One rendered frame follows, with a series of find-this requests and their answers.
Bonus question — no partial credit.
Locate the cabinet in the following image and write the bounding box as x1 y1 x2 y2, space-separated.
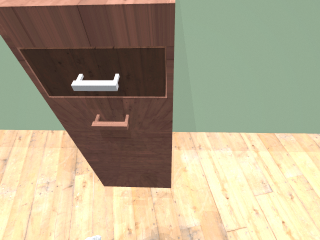
0 0 176 188

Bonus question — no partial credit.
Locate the handle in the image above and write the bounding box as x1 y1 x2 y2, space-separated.
91 121 129 130
71 74 120 91

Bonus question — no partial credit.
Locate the drawer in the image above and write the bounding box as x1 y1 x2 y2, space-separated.
19 46 167 97

